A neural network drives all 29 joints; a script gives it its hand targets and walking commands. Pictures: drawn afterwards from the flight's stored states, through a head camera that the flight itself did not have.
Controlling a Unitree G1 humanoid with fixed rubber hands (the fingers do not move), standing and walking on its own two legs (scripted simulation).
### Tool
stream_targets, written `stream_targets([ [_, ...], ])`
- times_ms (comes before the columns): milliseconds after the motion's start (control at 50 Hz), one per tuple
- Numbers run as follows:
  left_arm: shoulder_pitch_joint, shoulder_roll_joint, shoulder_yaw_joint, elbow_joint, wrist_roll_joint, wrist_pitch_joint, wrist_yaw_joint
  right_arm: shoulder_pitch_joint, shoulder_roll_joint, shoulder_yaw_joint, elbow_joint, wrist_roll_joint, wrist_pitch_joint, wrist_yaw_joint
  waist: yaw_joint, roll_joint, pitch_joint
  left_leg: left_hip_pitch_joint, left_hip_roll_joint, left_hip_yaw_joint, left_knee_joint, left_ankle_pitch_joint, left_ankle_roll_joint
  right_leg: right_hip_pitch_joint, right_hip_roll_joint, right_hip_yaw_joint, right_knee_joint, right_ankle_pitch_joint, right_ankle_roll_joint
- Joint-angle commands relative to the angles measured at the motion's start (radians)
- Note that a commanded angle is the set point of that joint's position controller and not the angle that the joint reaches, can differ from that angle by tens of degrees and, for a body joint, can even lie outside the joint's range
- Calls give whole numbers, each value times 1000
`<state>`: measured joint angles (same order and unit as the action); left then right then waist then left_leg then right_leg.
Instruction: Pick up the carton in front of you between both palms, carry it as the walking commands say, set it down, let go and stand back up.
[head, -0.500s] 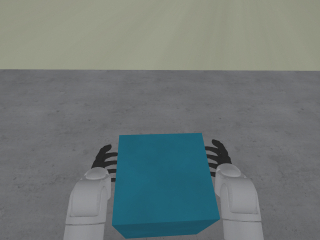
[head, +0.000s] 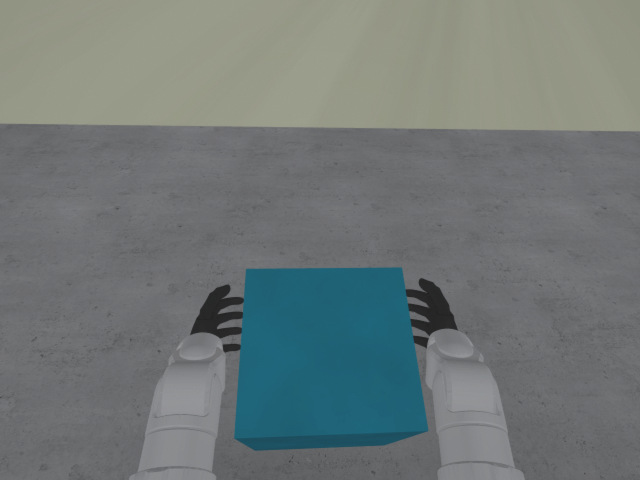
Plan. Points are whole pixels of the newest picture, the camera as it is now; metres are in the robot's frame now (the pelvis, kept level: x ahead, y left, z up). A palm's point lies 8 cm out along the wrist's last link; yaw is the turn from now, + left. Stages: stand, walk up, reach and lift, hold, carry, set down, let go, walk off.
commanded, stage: carry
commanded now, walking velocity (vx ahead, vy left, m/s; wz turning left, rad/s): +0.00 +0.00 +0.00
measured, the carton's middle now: (322, 366) +0.31 +0.00 -0.07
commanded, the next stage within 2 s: hold in 0.66 s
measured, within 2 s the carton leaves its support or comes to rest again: neither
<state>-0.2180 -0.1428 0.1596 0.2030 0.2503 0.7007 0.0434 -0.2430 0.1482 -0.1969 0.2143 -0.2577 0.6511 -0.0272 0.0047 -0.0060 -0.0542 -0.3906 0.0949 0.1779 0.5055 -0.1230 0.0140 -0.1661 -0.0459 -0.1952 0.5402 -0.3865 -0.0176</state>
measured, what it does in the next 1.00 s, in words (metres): stands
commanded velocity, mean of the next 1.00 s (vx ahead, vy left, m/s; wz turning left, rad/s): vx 0.00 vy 0.00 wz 0.00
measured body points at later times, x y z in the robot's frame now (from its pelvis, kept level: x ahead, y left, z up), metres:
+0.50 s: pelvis +0.00 -0.01 +0.00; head -0.02 -0.01 +0.45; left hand +0.29 +0.14 +0.03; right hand +0.30 -0.16 +0.03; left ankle +0.09 +0.12 -0.73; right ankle -0.06 -0.09 -0.73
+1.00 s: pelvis -0.01 +0.02 +0.01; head -0.03 +0.03 +0.46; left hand +0.32 +0.08 +0.04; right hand +0.24 -0.21 +0.04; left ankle +0.09 +0.15 -0.73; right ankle -0.06 -0.09 -0.73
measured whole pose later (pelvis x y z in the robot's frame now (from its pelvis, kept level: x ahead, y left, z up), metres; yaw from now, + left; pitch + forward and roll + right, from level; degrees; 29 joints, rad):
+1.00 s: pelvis -0.01 +0.02 +0.01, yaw -13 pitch -6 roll +0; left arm -0.21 -0.14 0.14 0.19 0.27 0.71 0.04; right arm -0.22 0.14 -0.22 0.24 -0.23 0.63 -0.02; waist -0.02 -0.04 0.04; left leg -0.15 0.02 -0.07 0.36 -0.11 -0.05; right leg -0.03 0.03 0.09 0.41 -0.28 -0.01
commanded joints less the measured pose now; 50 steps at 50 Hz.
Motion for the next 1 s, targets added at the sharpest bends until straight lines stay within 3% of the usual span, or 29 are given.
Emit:
stream_targets([
  [0,-466,-903,-600,-173,-294,-29,-248,-310,943,584,-51,254,34,242,0,7,-273,227,78,-91,-10,219,15,-52,-109,91,-91,251,-8],
  [100,-427,-873,-569,-159,-277,-2,-248,-275,913,551,-47,239,61,237,1,7,-264,211,80,-90,-1,235,17,-54,-113,90,-87,278,-6],
  [280,-462,-887,-582,-174,-292,-12,-244,-354,923,588,-91,271,48,236,1,-1,-235,188,74,-89,-14,166,9,-66,-117,92,-106,222,-13],
  [640,-454,-889,-582,-161,-292,-11,-248,-336,926,576,-73,262,49,238,3,-1,-237,187,71,-80,-9,169,7,-71,-118,92,-102,242,-18],
  [660,-341,-876,-552,-188,-275,-16,-248,-249,940,526,-3,239,26,239,-29,-138,-101,563,-210,-215,-17,256,17,-224,34,357,-229,536,-38],
  [680,-357,-833,-545,-197,-268,-35,-241,-227,920,525,32,220,-2,228,-21,-161,-139,623,-199,-237,-23,291,25,-195,29,379,-218,648,-26],
  [700,-353,-829,-542,-188,-263,-49,-240,-230,911,512,32,205,-20,220,-20,-149,-142,575,-199,-239,-45,303,28,-135,42,375,-215,686,-9],
  [720,-363,-814,-526,-196,-248,-52,-239,-229,900,498,16,182,-30,210,-13,-94,-170,528,-203,-236,-67,259,16,-59,47,363,-198,671,-4],
  [740,-426,-829,-553,-226,-265,-59,-249,-223,893,470,16,157,-39,206,-47,-68,-167,492,-199,-244,-80,290,10,-24,79,337,-204,609,4],
  [760,-473,-826,-583,-243,-291,-68,-257,-253,909,479,12,168,-50,200,-53,-77,-171,498,-201,-251,-75,283,5,-13,87,338,-227,518,2],
  [800,-475,-839,-612,-229,-296,-69,-258,-284,933,494,20,191,-60,201,-43,-42,-178,480,-212,-245,-73,257,-15,38,88,331,-229,512,-6],
  [860,-402,-874,-566,-152,-234,-59,-244,-395,948,565,5,252,-47,241,33,-15,-184,475,-223,-217,-97,192,-21,44,91,316,-220,499,28],
  [900,-378,-877,-528,-109,-214,-54,-244,-433,940,567,3,261,-34,262,62,-29,-162,449,-228,-217,-125,144,-20,44,98,305,-239,420,42],
  [980,-369,-883,-446,12,-174,-46,-249,-456,919,531,67,243,-14,281,60,-50,-67,488,-217,-212,-155,84,-13,-56,115,293,-264,305,43],
])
